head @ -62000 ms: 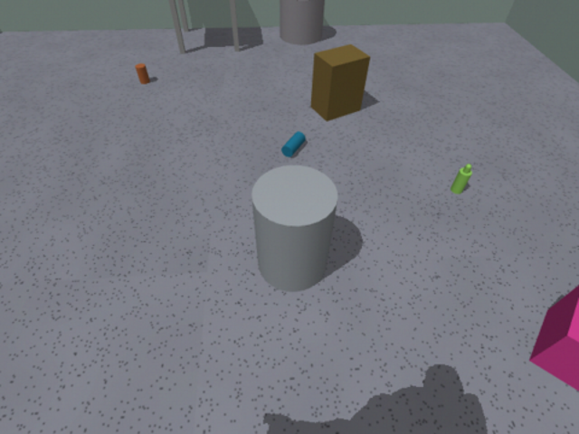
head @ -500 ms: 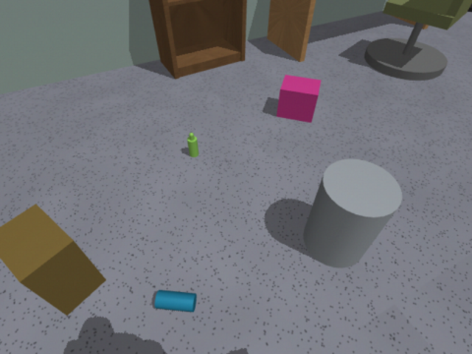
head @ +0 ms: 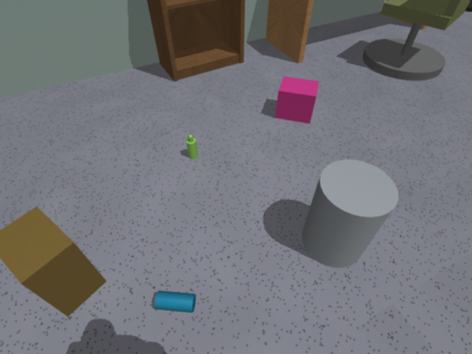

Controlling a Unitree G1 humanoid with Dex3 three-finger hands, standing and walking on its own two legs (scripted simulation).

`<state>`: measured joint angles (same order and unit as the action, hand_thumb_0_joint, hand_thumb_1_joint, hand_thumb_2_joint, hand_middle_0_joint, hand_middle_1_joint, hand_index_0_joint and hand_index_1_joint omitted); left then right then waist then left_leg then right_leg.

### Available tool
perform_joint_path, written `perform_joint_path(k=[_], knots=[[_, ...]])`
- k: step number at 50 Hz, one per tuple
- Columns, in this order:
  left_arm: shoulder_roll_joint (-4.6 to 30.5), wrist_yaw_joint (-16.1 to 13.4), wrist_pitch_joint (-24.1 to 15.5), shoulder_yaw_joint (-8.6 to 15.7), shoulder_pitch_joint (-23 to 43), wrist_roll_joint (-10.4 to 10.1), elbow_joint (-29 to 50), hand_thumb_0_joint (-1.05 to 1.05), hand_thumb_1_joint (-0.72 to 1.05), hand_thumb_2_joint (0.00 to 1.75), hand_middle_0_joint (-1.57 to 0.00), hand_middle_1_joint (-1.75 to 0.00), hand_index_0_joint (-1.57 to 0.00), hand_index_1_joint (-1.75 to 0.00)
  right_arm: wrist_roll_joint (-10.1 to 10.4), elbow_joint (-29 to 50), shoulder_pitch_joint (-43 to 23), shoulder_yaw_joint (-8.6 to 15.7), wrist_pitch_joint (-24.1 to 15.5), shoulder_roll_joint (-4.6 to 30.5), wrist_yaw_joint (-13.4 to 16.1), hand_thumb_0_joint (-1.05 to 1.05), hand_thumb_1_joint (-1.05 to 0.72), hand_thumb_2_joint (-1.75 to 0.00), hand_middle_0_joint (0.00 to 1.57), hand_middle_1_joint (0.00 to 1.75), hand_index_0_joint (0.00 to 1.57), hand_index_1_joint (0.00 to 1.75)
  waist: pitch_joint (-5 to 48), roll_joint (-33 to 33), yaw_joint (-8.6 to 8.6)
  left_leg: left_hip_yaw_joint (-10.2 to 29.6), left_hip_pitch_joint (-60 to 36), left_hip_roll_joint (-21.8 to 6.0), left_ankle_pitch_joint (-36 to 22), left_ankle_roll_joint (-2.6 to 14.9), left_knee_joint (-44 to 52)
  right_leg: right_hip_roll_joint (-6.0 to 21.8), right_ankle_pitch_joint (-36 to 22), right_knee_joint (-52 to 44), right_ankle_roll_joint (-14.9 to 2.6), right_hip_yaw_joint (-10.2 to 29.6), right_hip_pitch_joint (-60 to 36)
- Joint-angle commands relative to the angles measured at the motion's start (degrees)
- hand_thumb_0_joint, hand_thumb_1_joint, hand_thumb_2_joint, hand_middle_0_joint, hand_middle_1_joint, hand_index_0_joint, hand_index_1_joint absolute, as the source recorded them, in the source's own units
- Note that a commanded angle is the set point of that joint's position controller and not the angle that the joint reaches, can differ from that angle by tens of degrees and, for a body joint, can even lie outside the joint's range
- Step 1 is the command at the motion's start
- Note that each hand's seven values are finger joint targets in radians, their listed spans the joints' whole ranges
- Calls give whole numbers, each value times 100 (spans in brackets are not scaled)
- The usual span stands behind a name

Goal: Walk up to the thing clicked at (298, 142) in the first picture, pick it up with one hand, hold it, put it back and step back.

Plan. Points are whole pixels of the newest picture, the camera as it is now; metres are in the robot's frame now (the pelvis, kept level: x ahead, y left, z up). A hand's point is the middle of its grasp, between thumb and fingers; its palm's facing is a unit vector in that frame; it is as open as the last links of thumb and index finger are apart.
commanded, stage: stand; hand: left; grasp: from above
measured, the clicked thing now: (175, 301) +0.46 +0.27 -0.75
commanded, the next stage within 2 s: step back in 1.52 s
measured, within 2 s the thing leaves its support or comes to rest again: neither
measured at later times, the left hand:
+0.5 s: hand out of the picture +0.08 +0.24 -0.16, palm faces +0.02 -0.94 -0.34, open 7.3 cm
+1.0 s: hand out of the picture +0.08 +0.24 -0.16, palm faces +0.01 -0.94 -0.34, open 7.3 cm
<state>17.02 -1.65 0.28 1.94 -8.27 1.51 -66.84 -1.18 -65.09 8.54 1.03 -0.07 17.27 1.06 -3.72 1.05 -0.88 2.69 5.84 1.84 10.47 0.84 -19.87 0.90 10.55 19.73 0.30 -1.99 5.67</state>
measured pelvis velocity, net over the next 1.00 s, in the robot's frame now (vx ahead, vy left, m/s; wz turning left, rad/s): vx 0.01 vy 0.00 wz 0.00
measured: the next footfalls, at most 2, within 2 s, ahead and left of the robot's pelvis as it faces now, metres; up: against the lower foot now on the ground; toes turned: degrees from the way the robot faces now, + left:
none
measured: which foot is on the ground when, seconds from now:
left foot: down 0.00-1.00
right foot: down 0.00-1.00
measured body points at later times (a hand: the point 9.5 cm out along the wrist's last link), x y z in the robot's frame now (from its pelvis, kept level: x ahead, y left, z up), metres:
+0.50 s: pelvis +0.01 +0.00 +0.00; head +0.02 -0.01 +0.45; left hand +0.08 +0.29 -0.13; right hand +0.08 -0.29 -0.14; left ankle +0.01 +0.11 -0.75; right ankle +0.01 -0.12 -0.75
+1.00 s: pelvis +0.01 +0.00 +0.00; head +0.02 -0.01 +0.45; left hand +0.08 +0.29 -0.13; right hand +0.08 -0.29 -0.14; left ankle +0.01 +0.11 -0.75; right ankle +0.01 -0.12 -0.75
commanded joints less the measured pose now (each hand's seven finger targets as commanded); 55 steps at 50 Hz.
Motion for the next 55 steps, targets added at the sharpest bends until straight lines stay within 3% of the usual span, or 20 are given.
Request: perform_joint_path(k=[1,9,17,22,27,33,39,50,55], knots=[[1133,-56,-146,186,271,-23,272,0,90,90,-20,-30,-20,-30,-24,270,-211,159,-119,1027,80,0,-90,-90,20,30,20,30,254,-77,5,601,200,-715,-437,86,402,616,-354,-394,-120,622,-123],[1144,-39,-147,180,362,-40,257,0,90,90,-20,-30,-20,-30,-3,248,-285,126,-152,1111,84,0,-90,-90,20,30,20,30,377,-14,-6,589,94,-760,-926,84,405,624,-666,-362,-117,575,-242],[1186,-18,-150,176,464,-46,262,0,90,90,-20,-30,-20,-30,10,235,-288,119,-154,1165,82,0,-90,-90,20,30,20,30,365,-67,34,580,124,-766,-816,73,437,624,-573,-451,-107,579,-249],[1184,-14,-174,181,528,-61,317,0,90,90,-20,-30,-20,-30,16,261,-349,135,-178,1215,79,0,-90,-90,20,30,20,30,572,-73,29,544,-82,-817,-1418,74,336,662,-1108,-367,-124,566,-358],[1215,-4,-170,181,565,-61,320,0,90,90,-20,-30,-20,-30,20,267,-387,125,-166,1221,77,0,-90,-90,20,30,20,30,438,-83,58,544,42,-795,-1105,69,414,638,-828,-464,-87,578,-308],[1239,-3,-185,182,530,-61,362,0,90,90,-20,-30,-20,-30,27,284,-451,137,-182,1283,73,0,-90,-90,20,30,20,30,611,-70,30,548,-89,-838,-1464,89,348,670,-1141,-393,-106,548,-396],[1253,24,-168,158,556,-59,387,0,90,90,-20,-30,-20,-30,28,260,-444,123,-179,1289,59,0,-90,-90,20,30,20,30,404,-28,47,555,29,-819,-948,45,505,639,-635,-475,-122,560,-242],[1324,50,-189,141,480,-63,394,0,90,90,-20,-30,-20,-30,29,246,-389,122,-185,1301,16,0,-90,-90,20,30,20,30,362,-72,71,604,186,-791,-463,52,615,642,-293,-502,-135,572,-174],[1337,38,-219,127,467,-76,454,0,90,90,-20,-30,-20,-30,28,251,-379,119,-199,1347,25,0,-90,-90,20,30,20,30,591,-76,58,562,9,-843,-1168,79,439,701,-859,-411,-148,589,-309]])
